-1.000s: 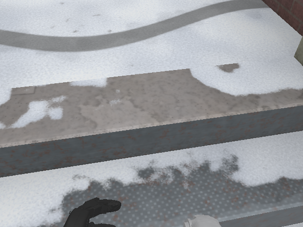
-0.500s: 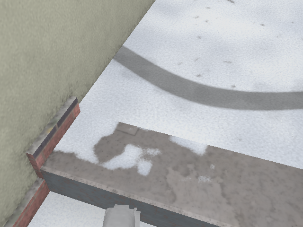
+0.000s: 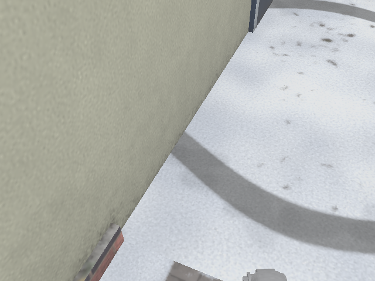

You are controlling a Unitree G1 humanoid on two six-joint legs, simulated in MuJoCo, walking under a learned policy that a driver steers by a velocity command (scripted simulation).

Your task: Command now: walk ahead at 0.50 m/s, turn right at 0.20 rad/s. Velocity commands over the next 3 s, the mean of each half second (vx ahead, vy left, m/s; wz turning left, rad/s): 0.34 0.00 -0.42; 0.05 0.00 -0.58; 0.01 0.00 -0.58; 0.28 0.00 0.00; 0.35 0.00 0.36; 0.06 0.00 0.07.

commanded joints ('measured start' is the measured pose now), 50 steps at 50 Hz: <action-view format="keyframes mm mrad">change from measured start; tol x32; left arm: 1 -147 8 -28 -124 -4 12 -11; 8 -213 11 -32 -161 4 50 -33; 13 427 264 63 15 58 0 22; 18 -77 40 29 -1 21 -47 29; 50 67 142 101 -375 -57 105 42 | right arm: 1 -75 -6 28 -58 -56 -24 16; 50 -461 -315 -140 -520 113 54 -123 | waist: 1 49 13 40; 11 64 -65 -359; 50 30 214 49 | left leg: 1 -49 195 -102 -268 214 118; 5 -299 296 -19 -532 750 216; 9 395 371 65 -212 1683 154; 11 -135 211 -9 225 1238 36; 12 -437 17 -89 627 176 -31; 15 -638 14 -297 1237 281 -14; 34 -329 113 -138 85 236 -149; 38 473 512 -497 -115 1291 212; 43 131 380 -298 -294 449 133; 50 67 384 -132 -340 273 145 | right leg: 1 -80 -73 -55 -154 71 -55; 9 477 104 -311 -1033 -231 90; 10 896 70 -98 -980 259 -11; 12 1425 -120 594 -1555 197 -184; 14 1104 -121 610 -1644 -73 -38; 18 772 -88 305 -1684 375 51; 36 1141 1 353 -1505 646 70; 39 589 134 -11 -965 -523 289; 50 918 -35 -142 -1388 -222 232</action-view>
